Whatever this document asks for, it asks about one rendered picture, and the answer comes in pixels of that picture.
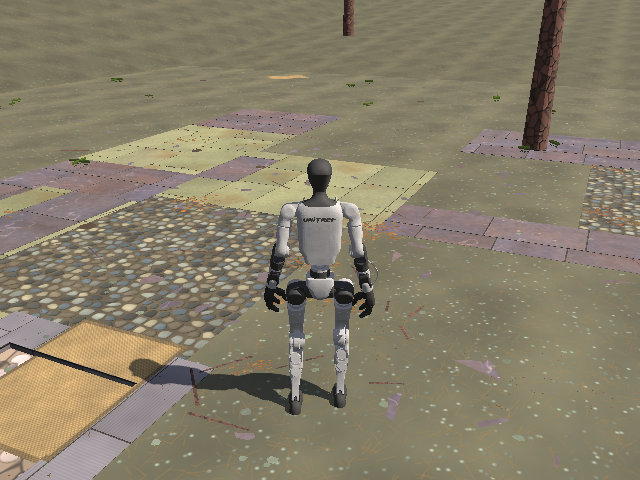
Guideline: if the right robot upper arm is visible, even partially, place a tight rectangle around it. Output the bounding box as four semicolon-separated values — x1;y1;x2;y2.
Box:
340;202;364;258

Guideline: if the robot right forearm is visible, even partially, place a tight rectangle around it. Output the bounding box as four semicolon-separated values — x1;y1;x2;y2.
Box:
354;243;373;293

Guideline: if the robot left hand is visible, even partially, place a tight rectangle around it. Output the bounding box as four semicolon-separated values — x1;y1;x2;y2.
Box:
264;286;287;312

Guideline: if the right robot foot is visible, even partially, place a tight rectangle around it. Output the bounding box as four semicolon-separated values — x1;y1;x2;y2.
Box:
333;383;347;408

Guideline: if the robot left forearm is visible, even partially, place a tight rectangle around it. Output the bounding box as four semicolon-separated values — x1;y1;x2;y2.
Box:
266;243;285;289

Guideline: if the left robot upper arm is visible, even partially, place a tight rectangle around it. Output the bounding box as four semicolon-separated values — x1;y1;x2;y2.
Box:
274;202;299;258

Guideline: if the left robot shin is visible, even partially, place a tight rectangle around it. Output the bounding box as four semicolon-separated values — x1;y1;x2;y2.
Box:
289;333;303;401

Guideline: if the robot right hand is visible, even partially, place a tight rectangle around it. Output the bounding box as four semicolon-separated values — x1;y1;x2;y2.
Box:
352;290;375;318

